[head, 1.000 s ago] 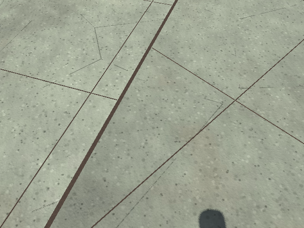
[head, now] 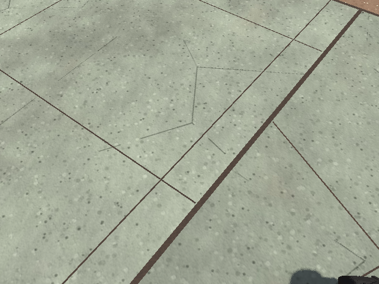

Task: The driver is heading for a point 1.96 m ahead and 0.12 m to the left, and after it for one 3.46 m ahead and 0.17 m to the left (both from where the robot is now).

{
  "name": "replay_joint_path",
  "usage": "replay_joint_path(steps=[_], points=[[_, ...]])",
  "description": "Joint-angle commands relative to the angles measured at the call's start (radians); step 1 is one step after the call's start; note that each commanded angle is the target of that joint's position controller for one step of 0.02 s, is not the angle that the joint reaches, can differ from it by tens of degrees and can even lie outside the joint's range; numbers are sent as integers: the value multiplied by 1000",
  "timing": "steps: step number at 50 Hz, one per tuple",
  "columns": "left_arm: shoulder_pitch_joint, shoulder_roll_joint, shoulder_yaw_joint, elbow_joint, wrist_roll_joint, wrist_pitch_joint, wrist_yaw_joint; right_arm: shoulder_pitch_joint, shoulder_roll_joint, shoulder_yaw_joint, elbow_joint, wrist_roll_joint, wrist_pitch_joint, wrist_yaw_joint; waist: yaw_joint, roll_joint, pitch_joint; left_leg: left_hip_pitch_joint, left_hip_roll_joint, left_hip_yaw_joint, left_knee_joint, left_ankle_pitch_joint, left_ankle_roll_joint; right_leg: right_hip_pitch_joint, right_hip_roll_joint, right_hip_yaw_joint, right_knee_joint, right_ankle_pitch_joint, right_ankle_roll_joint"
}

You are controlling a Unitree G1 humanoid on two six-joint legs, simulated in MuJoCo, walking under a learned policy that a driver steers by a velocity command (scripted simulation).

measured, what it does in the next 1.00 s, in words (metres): walks ahead, turning left: right foot, then left foot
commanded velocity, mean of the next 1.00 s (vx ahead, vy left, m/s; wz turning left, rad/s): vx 0.50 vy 0.00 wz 0.30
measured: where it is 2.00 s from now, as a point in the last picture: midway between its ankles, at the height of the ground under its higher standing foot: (156, 138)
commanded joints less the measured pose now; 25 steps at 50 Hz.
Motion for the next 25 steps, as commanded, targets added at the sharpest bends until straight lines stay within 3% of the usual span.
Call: replay_joint_path(steps=[1, 2, 3, 4, 7, 9, 12, 15, 18, 20, 21, 22, 23, 24, 25], points=[[-126, 138, 13, -169, -42, -90, -24, 307, -193, -61, -1, -9, -19, -13, -161, 75, -277, 824, 337, -702, -347, -50, 262, -738, 39, 227, 460, 35, -41], [-129, 125, 8, -167, -27, -96, -17, 241, -163, -52, -9, -3, -23, -14, -109, -2, -194, 667, 290, -579, -346, 40, 224, -694, -5, 223, 367, 120, -48], [-124, 132, 16, -156, 0, -92, -11, 172, -130, -41, -25, -5, -22, -17, -67, -14, -138, 525, 250, -487, -359, 140, 200, -624, -32, 216, 285, 160, -38], [-99, 139, 23, -153, 9, -79, -11, 137, -111, -33, -45, -18, -22, -21, -32, 6, -123, 433, 226, -442, -383, 203, 195, -553, -50, 224, 248, 191, -30], [-94, 104, 18, -165, 21, -46, -9, 135, -138, -41, -49, -14, -29, -35, -6, 10, -98, 299, 192, -366, -423, 312, 200, -499, -43, 196, 124, 249, 16], [-167, 80, 7, -190, 24, -41, -7, 162, -162, -48, -39, -10, -27, -48, -26, 20, -73, 255, 160, -317, -426, 314, 178, -501, -24, 182, -18, 362, 39], [-283, 54, -8, -216, 18, -47, -17, 204, -167, -50, -26, -1, -18, -59, -77, 56, -64, 229, 109, -279, -399, 209, 124, -428, 29, 173, -264, 562, 42], [-352, 76, -4, -240, 0, -57, -32, 256, -171, -52, -7, 4, -9, -61, -106, 75, -63, 271, 136, -346, -359, 121, 107, -386, 62, 189, -374, 601, 33], [-327, 111, 9, -238, 0, -71, -46, 273, -149, -46, 6, 0, -6, -65, -92, 102, -69, 371, 189, -417, -283, 93, 86, -361, 54, 204, -428, 534, -7], [-230, 127, 24, -214, 5, -79, -44, 257, -134, -41, 5, -5, -3, -63, -35, 121, -89, 386, 170, -419, -196, 194, 57, -235, 69, 168, -478, 484, -52], [-131, 159, 38, -198, 18, -85, -39, 255, -96, -26, -3, -11, -5, -59, 13, 98, -168, 354, 116, -374, -45, 247, 26, -67, 21, 202, -470, 489, -95], [12, 223, 53, -186, 30, -86, -36, 303, -49, -7, -20, -27, -10, -60, 42, -49, -314, 180, 30, -289, 251, 47, -22, 217, -155, 414, -437, 495, -182], [103, 274, 71, -129, 23, -71, -48, 432, -19, 4, -21, 9, -22, -60, 2, -388, -386, -148, -75, -207, 545, -398, -81, 443, -318, 883, -590, 207, -327], [93, 180, 47, -140, -6, -68, -51, 377, -115, -12, -3, 19, -24, -61, 37, -242, -291, -269, -20, -266, 654, -381, -84, 403, -309, 930, -644, -29, -303], [36, 134, 32, -148, -5, -61, -46, 251, -149, -20, -25, 14, -23, -60, 54, -139, -165, -303, 16, -238, 668, -288, -81, 281, -274, 774, -652, 0, -264]])
Keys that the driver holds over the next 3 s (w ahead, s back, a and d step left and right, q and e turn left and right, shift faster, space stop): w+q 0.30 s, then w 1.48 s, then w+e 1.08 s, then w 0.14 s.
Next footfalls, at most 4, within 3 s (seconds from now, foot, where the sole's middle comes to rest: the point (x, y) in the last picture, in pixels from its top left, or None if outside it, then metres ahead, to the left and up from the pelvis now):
0.42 right None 0.43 -0.10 -0.75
0.94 left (145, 228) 0.62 0.22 -0.75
1.46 right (190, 151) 0.97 0.07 -0.75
1.98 left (122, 114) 1.17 0.38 -0.75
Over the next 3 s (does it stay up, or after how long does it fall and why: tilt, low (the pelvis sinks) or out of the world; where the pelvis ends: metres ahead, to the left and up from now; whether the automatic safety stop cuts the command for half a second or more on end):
stays up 1.59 0.22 0.01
